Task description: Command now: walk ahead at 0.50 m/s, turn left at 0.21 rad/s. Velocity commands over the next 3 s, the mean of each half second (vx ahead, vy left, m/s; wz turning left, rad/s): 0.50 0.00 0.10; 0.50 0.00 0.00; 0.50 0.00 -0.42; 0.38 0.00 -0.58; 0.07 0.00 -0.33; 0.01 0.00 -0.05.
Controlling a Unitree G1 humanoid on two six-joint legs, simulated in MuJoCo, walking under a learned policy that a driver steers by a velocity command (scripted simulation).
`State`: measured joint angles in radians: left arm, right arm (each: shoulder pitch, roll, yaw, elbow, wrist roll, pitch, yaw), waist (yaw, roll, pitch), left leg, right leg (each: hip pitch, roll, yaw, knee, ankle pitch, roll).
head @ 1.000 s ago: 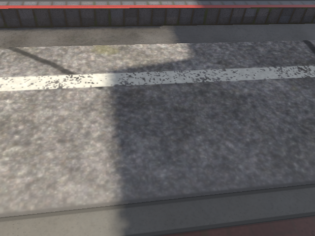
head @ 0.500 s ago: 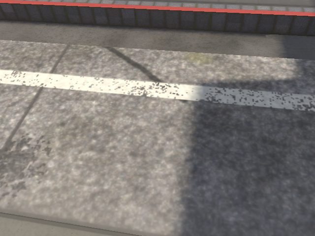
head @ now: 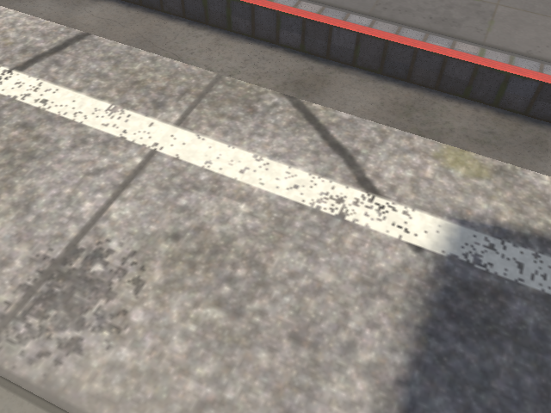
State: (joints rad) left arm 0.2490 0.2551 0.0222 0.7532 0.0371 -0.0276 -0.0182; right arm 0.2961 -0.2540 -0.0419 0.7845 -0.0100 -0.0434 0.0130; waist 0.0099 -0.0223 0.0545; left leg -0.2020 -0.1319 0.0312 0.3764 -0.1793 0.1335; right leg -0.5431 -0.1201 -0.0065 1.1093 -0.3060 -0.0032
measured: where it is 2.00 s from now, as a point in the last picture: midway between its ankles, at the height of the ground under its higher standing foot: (312, 211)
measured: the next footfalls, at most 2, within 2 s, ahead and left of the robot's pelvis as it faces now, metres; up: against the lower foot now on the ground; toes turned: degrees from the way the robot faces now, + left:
right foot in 0.36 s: +0.39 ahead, -0.12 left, +0.00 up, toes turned -1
left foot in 0.90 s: +0.68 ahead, +0.08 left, +0.00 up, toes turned +5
